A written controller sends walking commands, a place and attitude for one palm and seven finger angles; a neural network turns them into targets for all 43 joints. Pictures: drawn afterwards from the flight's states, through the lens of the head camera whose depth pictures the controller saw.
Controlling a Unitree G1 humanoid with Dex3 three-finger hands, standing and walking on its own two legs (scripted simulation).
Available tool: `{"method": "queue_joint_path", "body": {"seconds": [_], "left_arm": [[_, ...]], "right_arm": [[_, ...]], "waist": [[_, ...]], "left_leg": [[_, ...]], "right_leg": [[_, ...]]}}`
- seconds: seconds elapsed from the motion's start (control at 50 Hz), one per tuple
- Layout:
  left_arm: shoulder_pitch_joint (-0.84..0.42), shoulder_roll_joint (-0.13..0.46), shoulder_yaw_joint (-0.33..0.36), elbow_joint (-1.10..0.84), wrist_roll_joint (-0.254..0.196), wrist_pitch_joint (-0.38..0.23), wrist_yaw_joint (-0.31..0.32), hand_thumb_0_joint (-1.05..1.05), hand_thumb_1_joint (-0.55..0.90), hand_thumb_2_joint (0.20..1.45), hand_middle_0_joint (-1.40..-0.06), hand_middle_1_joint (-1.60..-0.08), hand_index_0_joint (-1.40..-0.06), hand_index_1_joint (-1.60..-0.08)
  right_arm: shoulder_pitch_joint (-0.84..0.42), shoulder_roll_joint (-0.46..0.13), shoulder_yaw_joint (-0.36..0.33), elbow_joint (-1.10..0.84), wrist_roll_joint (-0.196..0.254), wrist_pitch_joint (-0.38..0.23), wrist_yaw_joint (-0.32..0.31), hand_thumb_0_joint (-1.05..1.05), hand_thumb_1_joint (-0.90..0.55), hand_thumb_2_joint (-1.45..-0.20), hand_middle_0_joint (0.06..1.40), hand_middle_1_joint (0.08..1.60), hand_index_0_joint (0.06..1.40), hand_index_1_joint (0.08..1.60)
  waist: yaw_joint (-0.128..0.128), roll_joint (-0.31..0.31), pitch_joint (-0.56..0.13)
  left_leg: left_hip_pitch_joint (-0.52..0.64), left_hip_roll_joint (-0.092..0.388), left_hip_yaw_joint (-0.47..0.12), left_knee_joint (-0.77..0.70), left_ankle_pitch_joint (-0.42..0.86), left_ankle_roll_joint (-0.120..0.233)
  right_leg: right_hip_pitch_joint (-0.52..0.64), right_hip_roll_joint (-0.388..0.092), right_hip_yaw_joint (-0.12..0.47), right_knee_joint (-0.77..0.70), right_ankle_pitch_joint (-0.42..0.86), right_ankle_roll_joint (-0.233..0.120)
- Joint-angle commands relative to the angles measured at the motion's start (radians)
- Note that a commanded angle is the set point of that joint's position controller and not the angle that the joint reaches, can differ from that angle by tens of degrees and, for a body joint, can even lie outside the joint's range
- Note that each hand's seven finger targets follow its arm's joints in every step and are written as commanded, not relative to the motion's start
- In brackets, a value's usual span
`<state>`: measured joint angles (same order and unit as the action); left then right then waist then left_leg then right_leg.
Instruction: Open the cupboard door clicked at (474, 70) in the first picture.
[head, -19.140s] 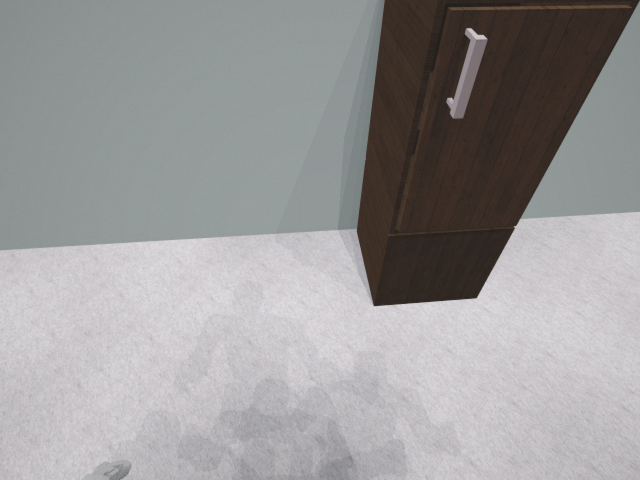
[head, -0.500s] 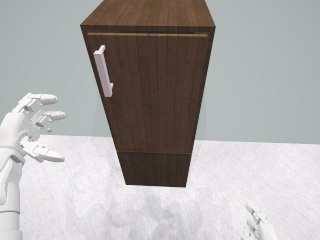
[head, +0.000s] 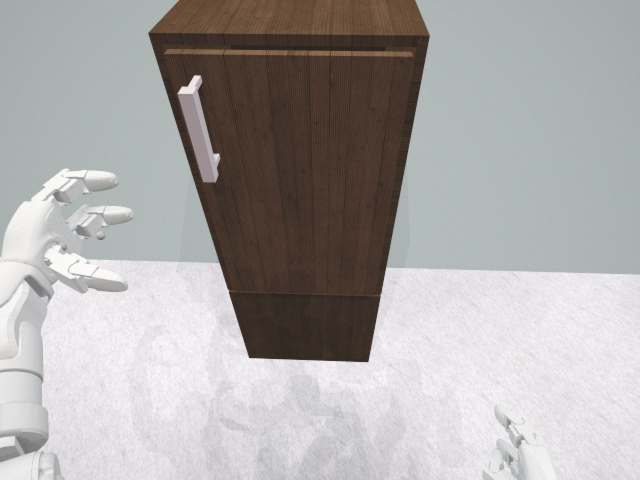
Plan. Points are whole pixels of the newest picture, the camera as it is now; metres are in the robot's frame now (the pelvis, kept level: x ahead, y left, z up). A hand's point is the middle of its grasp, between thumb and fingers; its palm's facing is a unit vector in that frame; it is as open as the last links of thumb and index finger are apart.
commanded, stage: move the hooked fingers beside the handle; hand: left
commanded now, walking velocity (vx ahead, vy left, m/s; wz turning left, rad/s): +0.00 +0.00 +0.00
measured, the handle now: (203, 131) +0.58 +0.23 +0.14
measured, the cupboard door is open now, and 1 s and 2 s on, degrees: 0 0 0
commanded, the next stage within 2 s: none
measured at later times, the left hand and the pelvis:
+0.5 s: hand (120, 193) +0.40 +0.28 +0.16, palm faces +0.03 -1.00 +0.01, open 14.0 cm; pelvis +0.01 +0.03 +0.00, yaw -1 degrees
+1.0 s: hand (142, 166) +0.47 +0.28 +0.16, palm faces +0.04 -1.00 +0.00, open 14.0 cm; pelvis +0.00 +0.02 -0.01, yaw -2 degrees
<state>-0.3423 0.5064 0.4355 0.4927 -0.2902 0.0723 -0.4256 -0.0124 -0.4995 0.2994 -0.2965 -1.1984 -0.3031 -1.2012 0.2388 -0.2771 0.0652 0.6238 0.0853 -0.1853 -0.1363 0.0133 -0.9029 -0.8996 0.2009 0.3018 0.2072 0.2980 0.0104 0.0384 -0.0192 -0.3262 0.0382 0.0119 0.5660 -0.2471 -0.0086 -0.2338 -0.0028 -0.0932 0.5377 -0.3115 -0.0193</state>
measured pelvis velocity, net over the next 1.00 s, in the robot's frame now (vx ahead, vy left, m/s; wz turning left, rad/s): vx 0.00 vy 0.02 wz -0.03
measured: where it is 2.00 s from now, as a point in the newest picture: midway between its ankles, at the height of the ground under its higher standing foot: outside the picture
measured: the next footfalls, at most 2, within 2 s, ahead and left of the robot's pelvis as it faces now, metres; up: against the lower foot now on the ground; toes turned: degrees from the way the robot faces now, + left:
none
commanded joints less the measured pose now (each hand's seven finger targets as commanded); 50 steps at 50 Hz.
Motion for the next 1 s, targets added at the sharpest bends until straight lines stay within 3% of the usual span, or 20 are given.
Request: {"method": "queue_joint_path", "body": {"seconds": [0.0, 0.06, 0.16, 0.18, 0.24, 0.32, 0.36, 0.38, 0.42, 0.44, 0.46, 0.48, 0.6, 0.64, 0.66, 0.7, 0.8, 0.82, 0.94, 0.98], "left_arm": [[-0.459, 0.281, 0.049, -0.208, -0.019, -0.119, -0.009, 0.0, -0.5, 0.3, -0.3, -1.2, -0.3, -1.2], [-0.433, 0.32, 0.094, -0.138, -0.018, -0.137, -0.006, 0.0, -0.5, 0.3, -0.3, -1.2, -0.3, -1.2], [-0.416, 0.346, 0.109, -0.033, 0.003, -0.104, 0.002, 0.0, -0.5, 0.3, -0.3, -1.2, -0.3, -1.2], [-0.458, 0.306, 0.064, -0.034, 0.009, -0.098, 0.004, 0.0, -0.5, 0.3, -0.3, -1.2, -0.3, -1.2], [-0.518, 0.338, 0.084, -0.09, 0.017, -0.126, 0.022, 0.0, -0.5, 0.3, -0.3, -1.2, -0.3, -1.2], [-0.548, 0.319, 0.086, -0.14, 0.019, -0.179, 0.033, 0.0, -0.5, 0.3, -0.3, -1.2, -0.3, -1.2], [-0.543, 0.332, 0.099, -0.107, 0.012, -0.181, 0.028, 0.0, -0.5, 0.3, -0.3, -1.2, -0.3, -1.2], [-0.552, 0.275, 0.048, -0.081, 0.013, -0.17, 0.021, 0.0, -0.5, 0.3, -0.3, -1.2, -0.3, -1.2], [-0.579, 0.279, 0.034, -0.007, 0.027, -0.142, 0.02, 0.0, -0.5, 0.3, -0.3, -1.2, -0.3, -1.2], [-0.599, 0.275, 0.026, 0.032, 0.03, -0.129, 0.021, 0.0, -0.5, 0.3, -0.3, -1.2, -0.3, -1.2], [-0.604, 0.304, 0.04, 0.062, 0.04, -0.116, 0.024, 0.0, -0.5, 0.3, -0.3, -1.2, -0.3, -1.2], [-0.652, 0.289, 0.015, 0.079, 0.046, -0.111, 0.026, 0.0, -0.5, 0.3, -0.3, -1.2, -0.3, -1.2], [-0.802, 0.339, 0.036, 0.041, 0.066, -0.213, 0.056, 0.0, -0.5, 0.3, -0.3, -1.2, -0.3, -1.2], [-0.786, 0.352, 0.054, 0.109, 0.054, -0.236, 0.051, 0.0, -0.5, 0.3, -0.3, -1.2, -0.3, -1.2], [-0.784, 0.373, 0.074, 0.145, 0.057, -0.239, 0.045, 0.0, -0.5, 0.3, -0.3, -1.2, -0.3, -1.2], [-0.792, 0.344, 0.039, 0.207, 0.066, -0.229, 0.033, 0.0, -0.5, 0.3, -0.3, -1.2, -0.3, -1.2], [-0.858, 0.387, 0.025, 0.338, 0.102, -0.21, 0.026, 0.0, -0.5, 0.3, -0.3, -1.2, -0.3, -1.2], [-0.891, 0.373, 0.009, 0.346, 0.104, -0.22, 0.023, 0.0, -0.5, 0.3, -0.3, -1.2, -0.3, -1.2], [-1.061, 0.461, 0.051, 0.388, 0.107, -0.318, 0.022, 0.0, -0.5, 0.3, -0.3, -1.2, -0.3, -1.2], [-1.08, 0.464, 0.036, 0.424, 0.122, -0.328, 0.017, 0.0, -0.5, 0.3, -0.3, -1.2, -0.3, -1.2]], "right_arm": [[-0.052, -0.129, -0.056, -0.145, -0.004, -0.054, -0.007, 0.0, -0.9, -0.9, 0.2, 0.3, 0.2, 0.3], [-0.032, -0.134, -0.057, -0.144, -0.009, -0.051, 0.001, 0.0, -0.9, -0.9, 0.2, 0.3, 0.2, 0.3], [-0.008, -0.146, -0.063, -0.147, -0.005, -0.027, 0.014, 0.0, -0.9, -0.9, 0.2, 0.3, 0.2, 0.3], [-0.008, -0.145, -0.061, -0.151, -0.005, -0.024, 0.016, 0.0, -0.9, -0.9, 0.2, 0.3, 0.2, 0.3], [0.016, -0.149, -0.07, -0.153, -0.011, -0.017, 0.02, 0.0, -0.9, -0.9, 0.2, 0.3, 0.2, 0.3], [0.042, -0.148, -0.077, -0.145, -0.021, -0.017, 0.025, 0.0, -0.9, -0.9, 0.2, 0.3, 0.2, 0.3], [0.05, -0.152, -0.077, -0.133, -0.02, -0.009, 0.026, 0.0, -0.9, -0.9, 0.2, 0.3, 0.2, 0.3], [0.049, -0.15, -0.076, -0.131, -0.017, -0.007, 0.026, 0.0, -0.9, -0.9, 0.2, 0.3, 0.2, 0.3], [0.058, -0.156, -0.076, -0.117, -0.015, 0.003, 0.023, 0.0, -0.9, -0.9, 0.2, 0.3, 0.2, 0.3], [0.065, -0.157, -0.076, -0.112, -0.014, 0.008, 0.023, 0.0, -0.9, -0.9, 0.2, 0.3, 0.2, 0.3], [0.066, -0.162, -0.077, -0.114, -0.013, 0.013, 0.022, 0.0, -0.9, -0.9, 0.2, 0.3, 0.2, 0.3], [0.068, -0.162, -0.075, -0.111, -0.013, 0.018, 0.022, 0.0, -0.9, -0.9, 0.2, 0.3, 0.2, 0.3], [0.106, -0.168, -0.08, -0.101, -0.031, 0.027, 0.03, 0.0, -0.9, -0.9, 0.2, 0.3, 0.2, 0.3], [0.12, -0.17, -0.079, -0.089, -0.033, 0.037, 0.031, 0.0, -0.9, -0.9, 0.2, 0.3, 0.2, 0.3], [0.12, -0.174, -0.08, -0.088, -0.031, 0.039, 0.031, 0.0, -0.9, -0.9, 0.2, 0.3, 0.2, 0.3], [0.119, -0.173, -0.079, -0.085, -0.026, 0.048, 0.034, 0.0, -0.9, -0.9, 0.2, 0.3, 0.2, 0.3], [0.152, -0.184, -0.081, -0.079, -0.026, 0.076, 0.035, 0.0, -0.9, -0.9, 0.2, 0.3, 0.2, 0.3], [0.159, -0.184, -0.081, -0.077, -0.029, 0.079, 0.036, 0.0, -0.9, -0.9, 0.2, 0.3, 0.2, 0.3], [0.211, -0.201, -0.086, -0.043, -0.039, 0.093, 0.03, 0.0, -0.9, -0.9, 0.2, 0.3, 0.2, 0.3], [0.223, -0.202, -0.087, -0.031, -0.037, 0.098, 0.03, 0.0, -0.9, -0.9, 0.2, 0.3, 0.2, 0.3]], "waist": [[-0.028, 0.046, -0.268], [-0.011, 0.023, -0.29], [0.001, 0.02, -0.227], [-0.011, 0.031, -0.216], [-0.015, 0.039, -0.269], [-0.025, 0.07, -0.347], [-0.025, 0.057, -0.32], [-0.037, 0.053, -0.305], [-0.044, 0.07, -0.256], [-0.051, 0.034, -0.234], [-0.046, 0.044, -0.225], [-0.063, 0.042, -0.214], [-0.067, 0.09, -0.378], [-0.069, 0.025, -0.366], [-0.063, 0.025, -0.364], [-0.069, 0.063, -0.328], [-0.086, 0.052, -0.272], [-0.096, 0.052, -0.278], [-0.132, 0.04, -0.362], [-0.142, 0.072, -0.383]], "left_leg": [[0.191, -0.046, -0.026, -0.041, 0.139, 0.046], [0.175, -0.046, -0.028, -0.039, 0.165, 0.046], [0.121, -0.041, -0.023, -0.053, 0.159, 0.044], [0.123, -0.042, -0.024, -0.055, 0.153, 0.043], [0.16, -0.033, -0.035, -0.049, 0.2, 0.043], [0.238, -0.027, -0.044, -0.037, 0.277, 0.038], [0.217, -0.025, -0.04, -0.038, 0.275, 0.038], [0.217, -0.026, -0.038, -0.04, 0.261, 0.039], [0.183, -0.026, -0.043, -0.047, 0.219, 0.035], [0.165, -0.028, -0.039, -0.045, 0.2, 0.039], [0.147, -0.027, -0.043, -0.05, 0.186, 0.038], [0.145, -0.028, -0.042, -0.048, 0.164, 0.04], [0.253, -0.018, -0.071, -0.018, 0.256, 0.028], [0.221, -0.018, -0.061, -0.009, 0.258, 0.033], [0.2, -0.02, -0.056, -0.009, 0.25, 0.034], [0.178, -0.023, -0.048, -0.01, 0.235, 0.035], [0.099, -0.024, -0.046, -0.002, 0.185, 0.04], [0.105, -0.023, -0.045, 0.001, 0.176, 0.04], [0.108, -0.02, -0.053, 0.035, 0.164, 0.045], [0.124, -0.018, -0.058, 0.04, 0.172, 0.044]], "right_leg": [[-0.046, 0.012, 0.07, -0.089, 0.223, 0.008], [-0.024, 0.016, 0.066, -0.073, 0.26, 0.004], [-0.053, 0.016, 0.054, -0.069, 0.253, 0.002], [-0.07, 0.017, 0.05, -0.068, 0.243, 0.001], [-0.056, 0.025, 0.046, -0.061, 0.26, -0.006], [-0.063, 0.035, 0.041, -0.046, 0.306, -0.008], [-0.064, 0.036, 0.04, -0.048, 0.313, -0.008], [-0.083, 0.035, 0.039, -0.05, 0.301, -0.007], [-0.12, 0.032, 0.035, -0.055, 0.256, -0.008], [-0.123, 0.032, 0.035, -0.062, 0.248, -0.007], [-0.132, 0.03, 0.036, -0.061, 0.233, -0.008], [-0.152, 0.029, 0.037, -0.065, 0.215, -0.005], [-0.154, 0.035, 0.038, -0.038, 0.243, -0.013], [-0.132, 0.038, 0.039, -0.037, 0.261, -0.011], [-0.125, 0.036, 0.044, -0.032, 0.273, -0.009], [-0.149, 0.032, 0.044, -0.03, 0.266, -0.009], [-0.188, 0.028, 0.047, -0.029, 0.23, -0.005], [-0.202, 0.029, 0.048, -0.029, 0.22, -0.003], [-0.216, 0.035, 0.062, -0.012, 0.207, 0.003], [-0.238, 0.036, 0.063, -0.009, 0.206, 0.005]]}}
